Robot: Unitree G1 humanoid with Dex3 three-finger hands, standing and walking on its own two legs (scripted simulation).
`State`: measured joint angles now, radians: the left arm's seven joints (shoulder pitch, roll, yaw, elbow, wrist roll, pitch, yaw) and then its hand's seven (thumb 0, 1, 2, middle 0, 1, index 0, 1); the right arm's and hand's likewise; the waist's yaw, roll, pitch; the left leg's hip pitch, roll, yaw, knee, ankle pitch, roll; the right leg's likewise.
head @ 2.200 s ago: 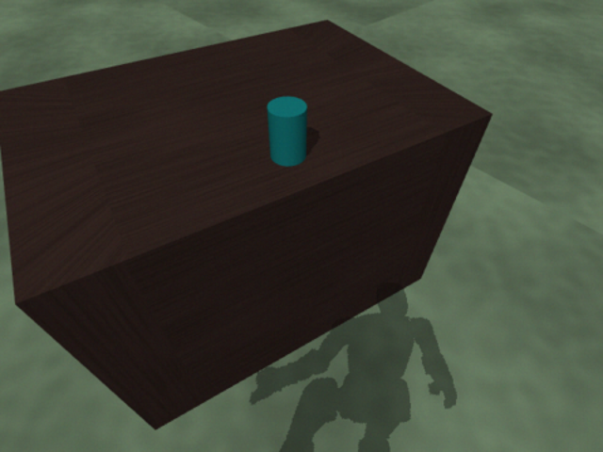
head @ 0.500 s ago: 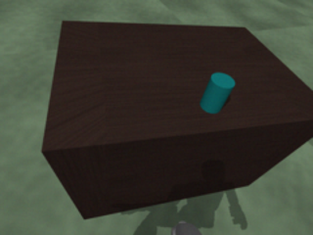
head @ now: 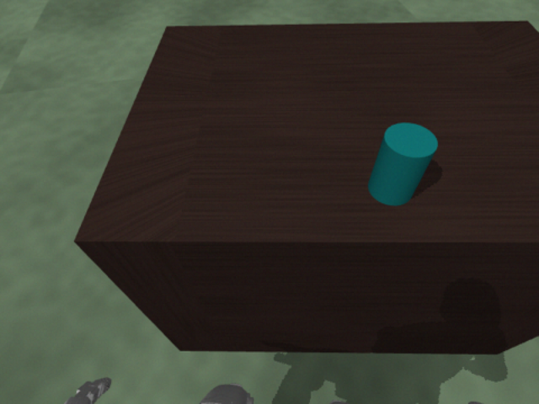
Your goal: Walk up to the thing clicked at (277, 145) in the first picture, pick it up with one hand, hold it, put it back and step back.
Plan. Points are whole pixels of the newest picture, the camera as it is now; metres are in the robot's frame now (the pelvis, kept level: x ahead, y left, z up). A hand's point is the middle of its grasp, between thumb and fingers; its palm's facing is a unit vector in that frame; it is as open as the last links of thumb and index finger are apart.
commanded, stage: walk up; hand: right
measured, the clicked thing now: (399, 166) +0.49 -0.19 +0.05
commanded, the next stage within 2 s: stand in 1.92 s
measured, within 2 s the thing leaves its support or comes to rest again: neither
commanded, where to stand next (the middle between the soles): +0.06 +0.01 m, yaw +2 degrees
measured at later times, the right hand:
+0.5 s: hand out of the picture +0.10 -0.24 -0.14, palm faces -0.15 +0.92 -0.37, open 7.4 cm
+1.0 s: hand out of the picture +0.10 -0.23 -0.13, palm faces -0.09 +0.94 -0.33, open 7.4 cm
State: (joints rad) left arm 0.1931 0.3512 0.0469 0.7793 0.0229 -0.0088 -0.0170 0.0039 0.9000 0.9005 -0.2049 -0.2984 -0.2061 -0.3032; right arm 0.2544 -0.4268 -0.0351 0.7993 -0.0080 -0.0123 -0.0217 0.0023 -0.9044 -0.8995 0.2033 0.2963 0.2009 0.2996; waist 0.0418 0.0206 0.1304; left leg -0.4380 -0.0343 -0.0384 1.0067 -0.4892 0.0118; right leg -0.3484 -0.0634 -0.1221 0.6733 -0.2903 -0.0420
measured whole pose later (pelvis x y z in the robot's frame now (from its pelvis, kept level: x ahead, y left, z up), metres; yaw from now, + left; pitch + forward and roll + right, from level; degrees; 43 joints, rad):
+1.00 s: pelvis -0.01 +0.02 +0.02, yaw +4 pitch -2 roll +0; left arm 0.13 0.39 -0.01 1.06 0.00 -0.04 0.01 0.00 0.90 0.90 -0.20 -0.30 -0.20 -0.30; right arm 0.11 -0.35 -0.02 1.05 -0.01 0.00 0.03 0.00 -0.90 -0.90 0.20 0.30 0.20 0.30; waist 0.01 0.00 0.05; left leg -0.20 -0.02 0.02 0.46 -0.22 0.03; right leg -0.14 -0.05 0.00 0.43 -0.26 0.04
